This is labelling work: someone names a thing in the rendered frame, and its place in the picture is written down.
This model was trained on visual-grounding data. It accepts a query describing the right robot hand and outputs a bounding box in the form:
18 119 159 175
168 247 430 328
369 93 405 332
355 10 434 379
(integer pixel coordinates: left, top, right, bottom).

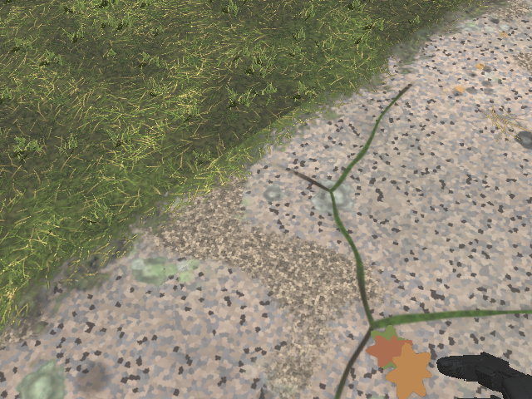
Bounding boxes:
436 352 532 399

